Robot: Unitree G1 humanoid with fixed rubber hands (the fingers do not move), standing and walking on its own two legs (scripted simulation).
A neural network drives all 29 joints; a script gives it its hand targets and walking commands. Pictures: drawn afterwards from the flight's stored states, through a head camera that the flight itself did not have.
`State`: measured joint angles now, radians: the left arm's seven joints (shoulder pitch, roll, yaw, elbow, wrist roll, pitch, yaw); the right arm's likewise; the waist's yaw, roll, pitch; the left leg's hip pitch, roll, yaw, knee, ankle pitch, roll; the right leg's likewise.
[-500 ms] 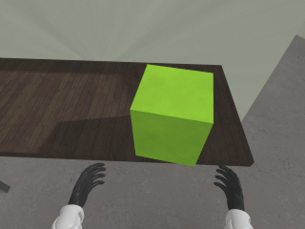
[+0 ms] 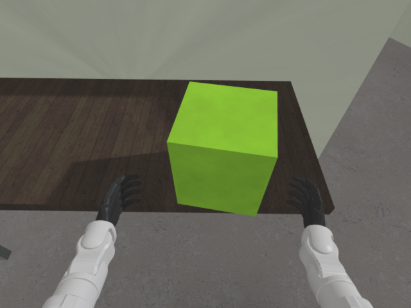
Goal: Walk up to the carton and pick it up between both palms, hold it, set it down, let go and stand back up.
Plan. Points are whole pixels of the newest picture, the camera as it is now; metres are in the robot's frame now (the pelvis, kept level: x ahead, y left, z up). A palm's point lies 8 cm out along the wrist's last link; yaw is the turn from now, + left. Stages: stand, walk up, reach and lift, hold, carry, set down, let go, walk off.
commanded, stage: reach and lift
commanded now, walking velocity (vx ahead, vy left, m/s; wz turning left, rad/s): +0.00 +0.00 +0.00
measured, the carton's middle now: (223, 151) +0.46 -0.05 -0.01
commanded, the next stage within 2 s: none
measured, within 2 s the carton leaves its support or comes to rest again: neither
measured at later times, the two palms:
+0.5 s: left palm (125, 170) +0.38 +0.17 +0.05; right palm (316, 186) +0.32 -0.22 +0.04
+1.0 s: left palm (127, 134) +0.44 +0.17 +0.09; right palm (317, 151) +0.38 -0.22 +0.08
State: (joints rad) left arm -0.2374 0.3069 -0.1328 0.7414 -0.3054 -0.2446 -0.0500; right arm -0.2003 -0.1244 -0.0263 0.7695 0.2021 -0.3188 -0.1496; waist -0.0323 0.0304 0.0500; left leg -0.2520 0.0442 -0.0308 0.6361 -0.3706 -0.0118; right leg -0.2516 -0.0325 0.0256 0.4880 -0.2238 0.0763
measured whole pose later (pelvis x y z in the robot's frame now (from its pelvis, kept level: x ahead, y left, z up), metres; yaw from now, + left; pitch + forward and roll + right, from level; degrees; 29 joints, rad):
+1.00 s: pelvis -0.01 -0.02 +0.00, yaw +0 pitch +10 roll -2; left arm -0.89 0.38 -0.13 1.15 -0.35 -0.02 -0.04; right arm -0.73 -0.15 -0.07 0.92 0.25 0.01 -0.21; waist -0.10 0.01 -0.08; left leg -0.45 0.06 -0.04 0.57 -0.29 -0.04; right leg -0.45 -0.02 0.01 0.43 -0.15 0.05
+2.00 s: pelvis -0.02 -0.02 -0.04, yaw +0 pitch +27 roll -3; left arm -1.11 0.31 -0.20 1.58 -0.38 -0.35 0.00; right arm -0.90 -0.12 -0.11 1.23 0.21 -0.25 -0.16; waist -0.14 0.03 -0.23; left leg -0.96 0.05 -0.07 0.82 -0.34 -0.04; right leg -0.96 -0.02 -0.01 0.70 -0.22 0.05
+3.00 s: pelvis -0.01 -0.01 -0.02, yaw +1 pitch +22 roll -3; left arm -1.07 0.19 0.33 1.68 0.12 -0.61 0.01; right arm -0.78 0.10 -0.71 1.15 -0.46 -0.52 -0.10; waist -0.12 0.08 -0.10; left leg -0.78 0.04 -0.07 0.71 -0.33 -0.02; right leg -0.75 -0.04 -0.02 0.53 -0.17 0.07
